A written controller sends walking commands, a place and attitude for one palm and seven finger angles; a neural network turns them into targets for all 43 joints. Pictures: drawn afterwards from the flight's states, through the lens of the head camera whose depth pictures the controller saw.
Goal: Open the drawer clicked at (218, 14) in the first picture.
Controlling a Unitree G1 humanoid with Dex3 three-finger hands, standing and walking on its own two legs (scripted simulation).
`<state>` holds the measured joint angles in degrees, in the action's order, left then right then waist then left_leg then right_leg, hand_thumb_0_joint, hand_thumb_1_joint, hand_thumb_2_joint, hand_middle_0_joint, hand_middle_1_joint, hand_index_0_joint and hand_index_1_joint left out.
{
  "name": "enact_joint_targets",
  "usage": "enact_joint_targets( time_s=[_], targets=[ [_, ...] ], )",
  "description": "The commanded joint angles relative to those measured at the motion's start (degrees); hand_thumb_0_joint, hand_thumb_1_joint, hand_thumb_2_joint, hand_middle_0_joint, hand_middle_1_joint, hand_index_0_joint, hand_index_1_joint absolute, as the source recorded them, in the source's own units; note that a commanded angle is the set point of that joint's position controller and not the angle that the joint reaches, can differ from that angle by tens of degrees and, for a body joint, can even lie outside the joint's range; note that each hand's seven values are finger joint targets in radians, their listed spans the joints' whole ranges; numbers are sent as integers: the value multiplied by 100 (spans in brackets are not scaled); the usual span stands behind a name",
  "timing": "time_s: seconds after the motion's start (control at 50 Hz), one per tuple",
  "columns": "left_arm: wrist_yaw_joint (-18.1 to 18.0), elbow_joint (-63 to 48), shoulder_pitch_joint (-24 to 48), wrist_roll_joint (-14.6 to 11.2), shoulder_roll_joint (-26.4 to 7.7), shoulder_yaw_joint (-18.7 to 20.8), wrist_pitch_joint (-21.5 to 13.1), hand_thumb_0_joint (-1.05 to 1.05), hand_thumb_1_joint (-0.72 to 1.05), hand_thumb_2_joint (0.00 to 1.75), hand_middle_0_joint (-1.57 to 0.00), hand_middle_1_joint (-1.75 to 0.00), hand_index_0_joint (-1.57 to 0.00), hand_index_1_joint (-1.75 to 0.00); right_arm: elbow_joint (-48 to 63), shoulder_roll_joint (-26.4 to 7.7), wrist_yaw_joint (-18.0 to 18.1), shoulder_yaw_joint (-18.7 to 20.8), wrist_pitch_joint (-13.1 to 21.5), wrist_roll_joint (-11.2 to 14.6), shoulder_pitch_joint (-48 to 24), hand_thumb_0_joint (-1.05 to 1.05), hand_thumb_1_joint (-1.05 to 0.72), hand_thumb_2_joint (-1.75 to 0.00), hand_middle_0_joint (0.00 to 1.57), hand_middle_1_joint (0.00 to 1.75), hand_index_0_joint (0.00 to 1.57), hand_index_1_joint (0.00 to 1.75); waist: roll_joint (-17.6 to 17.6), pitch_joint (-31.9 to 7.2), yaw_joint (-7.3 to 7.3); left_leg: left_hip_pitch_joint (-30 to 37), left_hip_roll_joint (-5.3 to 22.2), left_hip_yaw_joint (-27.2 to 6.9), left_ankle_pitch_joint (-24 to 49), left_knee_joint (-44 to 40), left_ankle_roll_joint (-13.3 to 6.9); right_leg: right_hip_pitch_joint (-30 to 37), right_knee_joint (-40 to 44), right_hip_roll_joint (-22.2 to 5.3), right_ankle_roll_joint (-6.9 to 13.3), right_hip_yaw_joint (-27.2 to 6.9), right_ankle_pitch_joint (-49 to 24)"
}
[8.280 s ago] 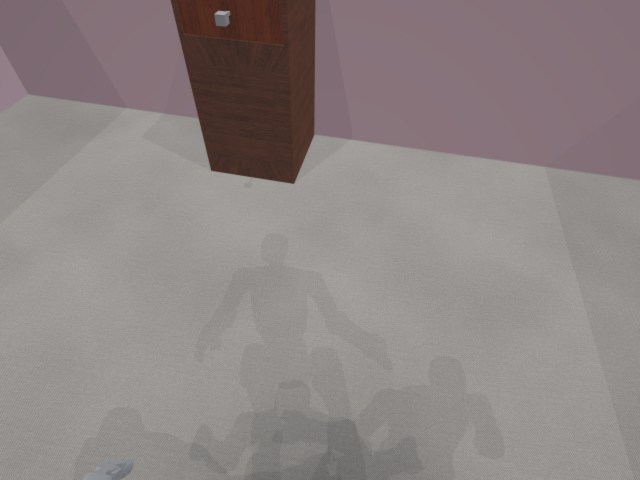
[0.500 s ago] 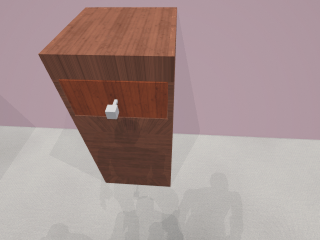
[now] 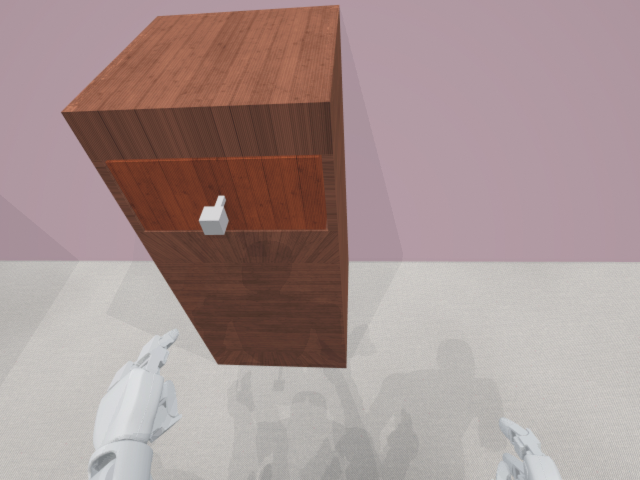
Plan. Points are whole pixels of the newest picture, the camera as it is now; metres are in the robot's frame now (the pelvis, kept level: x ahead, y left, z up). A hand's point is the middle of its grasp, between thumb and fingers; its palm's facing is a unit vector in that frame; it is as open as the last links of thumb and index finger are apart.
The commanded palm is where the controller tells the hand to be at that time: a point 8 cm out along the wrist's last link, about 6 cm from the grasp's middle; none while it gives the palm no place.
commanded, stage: raise the hand with hooked fingers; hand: left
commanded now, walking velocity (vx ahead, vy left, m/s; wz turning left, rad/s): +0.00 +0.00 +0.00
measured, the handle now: (216, 213) +0.57 +0.23 +0.00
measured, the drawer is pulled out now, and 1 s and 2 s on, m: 0.00 0.00 0.00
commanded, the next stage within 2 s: move the hooked fingers above the handle in 1.66 s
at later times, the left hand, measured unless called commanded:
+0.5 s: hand (153, 388) +0.23 +0.22 +0.02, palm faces +0.15 -0.05 -0.99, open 10.5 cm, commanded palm +0.18 +0.23 +0.06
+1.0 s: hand (126, 332) +0.28 +0.25 +0.07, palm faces +0.11 -0.07 -0.99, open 13.3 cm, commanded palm +0.25 +0.25 +0.13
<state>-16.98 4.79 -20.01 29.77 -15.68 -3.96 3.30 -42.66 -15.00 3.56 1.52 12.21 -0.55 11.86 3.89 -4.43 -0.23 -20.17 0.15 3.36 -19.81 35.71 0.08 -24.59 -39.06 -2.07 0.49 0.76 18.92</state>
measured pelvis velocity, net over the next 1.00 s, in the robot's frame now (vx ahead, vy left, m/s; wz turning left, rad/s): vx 0.00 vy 0.01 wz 0.01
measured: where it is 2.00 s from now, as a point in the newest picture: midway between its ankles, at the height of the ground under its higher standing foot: outside the picture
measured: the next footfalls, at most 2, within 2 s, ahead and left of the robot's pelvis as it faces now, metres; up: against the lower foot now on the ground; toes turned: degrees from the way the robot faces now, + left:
none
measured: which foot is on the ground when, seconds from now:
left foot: down 0.00-1.00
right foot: down 0.00-1.00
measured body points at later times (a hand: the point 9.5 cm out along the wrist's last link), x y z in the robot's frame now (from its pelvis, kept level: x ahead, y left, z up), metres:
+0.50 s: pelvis -0.01 -0.02 -0.03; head +0.03 -0.06 +0.41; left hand +0.22 +0.22 +0.07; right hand +0.21 -0.21 -0.14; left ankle -0.02 +0.12 -0.72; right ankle +0.01 -0.11 -0.72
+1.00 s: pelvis +0.00 +0.01 +0.00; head +0.01 -0.02 +0.45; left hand +0.27 +0.25 +0.13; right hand +0.21 -0.21 -0.10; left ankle -0.02 +0.12 -0.72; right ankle +0.01 -0.11 -0.72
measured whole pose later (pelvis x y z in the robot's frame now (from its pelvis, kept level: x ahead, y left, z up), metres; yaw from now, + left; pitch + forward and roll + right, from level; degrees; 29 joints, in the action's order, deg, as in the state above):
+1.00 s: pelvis +0.00 +0.01 +0.00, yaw +0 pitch +4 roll +1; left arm -12.2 0.4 -3.4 55.7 -24.6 -2.9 2.5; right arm -34.1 -14.0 1.2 1.7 -5.4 -0.9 6.2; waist 4.0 -2.6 3.9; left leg -19.9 -0.1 2.8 -19.5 35.6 -0.7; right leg -23.3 -37.0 -2.2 -0.4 0.8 17.5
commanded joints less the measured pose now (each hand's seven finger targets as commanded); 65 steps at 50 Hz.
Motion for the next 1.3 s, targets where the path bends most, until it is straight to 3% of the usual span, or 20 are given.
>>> enact_joint_targets(
  time_s=[0.0, 0.06, 0.1, 0.14, 0.18, 0.2, 0.26, 0.32, 0.4, 0.46, 0.48, 0.5, 0.56, 0.6, 0.66, 0.76, 0.88, 0.98, 1.22, 1.28],
  targets=[
    [-254, 138, -2574, 1876, -121, 63, -155, 0, 60, 77, -22, -50, -22, -50, 1513, -522, -370, 324, -502, -202, -851, 0, -90, -90, 20, 30, 20, 30, -1922, 81, 809, -946, -221, -176, 1069, -125, -13, 81, 523, 307, 326, -355, -367],
    [-400, -647, -1970, 2600, -602, 330, -547, 0, 53, 74, -23, -54, -23, -54, 1941, -431, -553, 220, -980, -175, -1265, 0, -90, -90, 20, 30, 20, 30, -1764, -348, 946, -1238, -301, -58, 1051, 81, -21, 320, 166, 208, 343, -575, -943],
    [-621, -1218, -1370, 2982, -1082, 702, -714, 0, 48, 72, -23, -57, -23, -57, 2067, -397, -581, 191, -1165, -224, -1320, 0, -90, -90, 20, 30, 20, 30, -1187, -477, 962, -1261, -377, -54, 893, 244, -44, 220, 71, 228, 363, -787, -818],
    [-926, -1693, -589, 3308, -1328, 922, -786, 0, 43, 70, -23, -60, -23, -60, 2144, -305, -561, 222, -1278, -334, -1187, 0, -90, -90, 20, 30, 20, 30, -352, -1012, 829, -931, -416, -22, 893, 514, -93, -18, -93, 254, 375, -894, -821],
    [-1184, -2377, 326, 3454, -1581, 1031, -949, 0, 39, 68, -24, -63, -24, -63, 2155, -274, -511, 225, -1333, -433, -1179, 0, -90, -90, 20, 30, 20, 30, 200, -1651, 648, -463, -428, -104, 1059, 952, -119, -517, -303, 225, 402, -1048, -867],
    [-1308, -2802, 1003, 3481, -1766, 1093, -1047, 0, 36, 67, -24, -64, -24, -64, 2094, -259, -469, 222, -1373, -498, -1167, 0, -90, -90, 20, 30, 20, 30, 81, -1726, 462, -390, -423, -197, 988, 1183, -147, -837, -339, 216, 375, -1092, -654],
    [-1392, -2810, 1298, 3233, -1605, 932, -1383, 0, 29, 64, -24, -69, -24, -69, 2023, -274, -397, 244, -1285, -503, -1108, 0, -90, -90, 20, 30, 20, 30, 146, -1679, 177, -210, -399, -283, 802, 1610, -200, -1467, -336, 177, 337, -1072, -398],
    [-1311, -2492, 1309, 3067, -1563, 909, -1562, 0, 22, 61, -25, -74, -25, -74, 1959, -300, -420, 237, -1269, -579, -1114, 0, -90, -90, 20, 30, 20, 30, -384, -1454, 35, -601, -384, -363, 674, 1753, -216, -1521, -339, 169, 279, -1032, -426],
    [-908, -1472, 329, 2812, -1400, 910, -671, 0, 13, 57, -25, -80, -25, -80, 2043, -344, -427, 179, -1431, -374, -1289, 0, -90, -90, 20, 30, 20, 30, -609, -1399, 324, -1081, -305, -259, 730, 1068, -201, -320, -207, 200, 182, -556, -1095],
    [-347, -1543, 11, 2587, -1630, 969, 1, 0, 6, 54, -26, -84, -26, -84, 2130, -346, -317, 74, -1568, -142, -1356, 0, -90, -90, 20, 30, 20, 30, -1412, -1425, 588, -1208, -297, -155, 816, 505, -154, 800, 75, 133, 81, -654, -1498],
    [-170, -1584, -15, 2535, -1642, 904, 98, 0, 4, 53, -26, -86, -26, -86, 2153, -347, -279, 15, -1562, -109, -1415, 0, -90, -90, 20, 30, 20, 30, -1457, -1275, 620, -1207, -292, -119, 739, 376, -163, 948, 153, 88, 46, -644, -1462],
    [-45, -1584, 58, 2509, -1781, 1005, 107, 0, 1, 52, -26, -87, -26, -87, 2151, -363, -258, -50, -1576, -72, -1492, 0, -90, -90, 20, 30, 20, 30, -1439, -1135, 621, -1171, -258, -165, 523, 199, -157, 895, 254, 75, 68, -657, -1026],
    [96, -2064, 284, 2598, -1788, 1000, -103, 0, -6, 49, -27, -92, -27, -92, 2066, -345, -205, -26, -1493, -147, -1326, 0, -90, -90, 20, 30, 20, 30, -797, -940, 627, -724, -209, -110, 808, 39, -175, 868, 353, 72, 94, -437, -1175],
    [4, -2237, 811, 2653, -1859, 1083, -364, 0, -10, 47, -27, -94, -27, -94, 2009, -355, -180, -4, -1453, -216, -1247, 0, -90, -90, 20, 30, 20, 30, -741, -835, 510, -561, -185, -173, 787, -16, -178, 709, 431, 94, 107, -314, -947],
    [-248, -2303, 1233, 2709, -1875, 1177, -827, 0, -17, 44, -28, -99, -28, -99, 1886, -357, -177, 107, -1340, -282, -1061, 0, -90, -90, 20, 30, 20, 30, -263, -999, 449, -137, -205, -222, 918, -3, -166, 433, 418, 140, 168, -211, -842],
    [-496, -2070, 1969, 2728, -1887, 1116, -866, 0, -29, 39, -29, -107, -29, -107, 1739, -420, -225, 241, -1313, -252, -990, 0, -90, -90, 20, 30, 20, 30, 117, -1125, 349, 242, -164, -248, 1129, -31, -114, 104, 390, 195, 225, -26, -721],
    [14, -1663, 2437, 2603, -1927, 816, -213, 0, -43, 33, -29, -115, -29, -115, 1717, -479, -203, 222, -1427, -69, -1139, 0, -90, -90, 20, 30, 20, 30, -169, -1208, 486, 330, -118, -260, 1594, -471, -108, 854, 537, 203, 196, 81, -1281],
    [700, -1574, 2912, 2535, -2051, 667, 21, 0, -50, 30, -30, -120, -30, -120, 1776, -468, -182, 91, -1563, -2, -1238, 0, -90, -90, 20, 30, 20, 30, -353, -842, 491, 534, -81, -275, 1831, -805, -110, 1153, 809, 227, 173, 135, -1363],
    [1355, -1396, 4454, 2354, -2532, 897, -460, 0, -50, 30, -30, -120, -30, -120, 1603, -449, -150, -11, -1674, 5, -1136, 0, -90, -90, 20, 30, 20, 30, 5, -979, 439, 1044, -117, -276, 2200, -1147, -73, 1639, 1271, 254, 184, 163, -1653],
    [1478, -1167, 4157, 2279, -2414, 855, -494, 0, -50, 30, -30, -120, -30, -120, 1587, -477, -174, 34, -1688, 14, -1063, 0, -90, -90, 20, 30, 20, 30, -125, -993, 485, 1062, -129, -242, 2529, -1138, -90, 1730, 1304, 262, 174, 166, -1975]
  ],
)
